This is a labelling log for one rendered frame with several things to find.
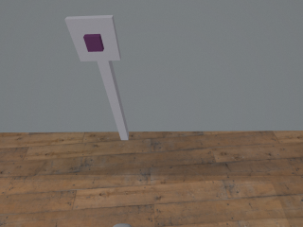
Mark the panel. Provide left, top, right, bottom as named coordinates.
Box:
left=64, top=15, right=129, bottom=141

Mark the button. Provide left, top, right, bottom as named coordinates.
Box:
left=83, top=34, right=104, bottom=52

